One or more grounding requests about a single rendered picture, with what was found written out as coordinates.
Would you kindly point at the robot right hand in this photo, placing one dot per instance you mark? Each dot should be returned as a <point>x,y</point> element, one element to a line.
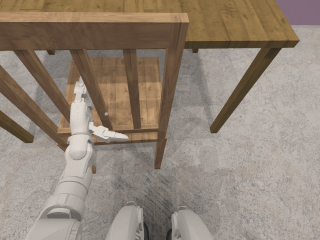
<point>250,234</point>

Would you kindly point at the chair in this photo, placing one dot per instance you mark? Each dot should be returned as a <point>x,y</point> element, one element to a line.
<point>128,88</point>

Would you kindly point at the table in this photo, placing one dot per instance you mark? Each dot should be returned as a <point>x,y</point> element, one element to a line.
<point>213,24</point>

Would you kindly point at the robot left upper arm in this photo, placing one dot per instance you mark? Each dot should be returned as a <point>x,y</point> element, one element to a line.
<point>56,229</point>

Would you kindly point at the left robot thigh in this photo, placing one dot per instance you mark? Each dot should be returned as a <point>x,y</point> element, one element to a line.
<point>128,222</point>

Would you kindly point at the robot left hand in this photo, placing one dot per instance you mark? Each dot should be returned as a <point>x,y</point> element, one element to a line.
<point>80,116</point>

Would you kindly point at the left robot shin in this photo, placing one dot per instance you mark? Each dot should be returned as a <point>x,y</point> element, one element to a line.
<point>139,236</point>

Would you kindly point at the robot left forearm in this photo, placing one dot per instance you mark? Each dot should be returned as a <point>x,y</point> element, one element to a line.
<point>68,199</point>

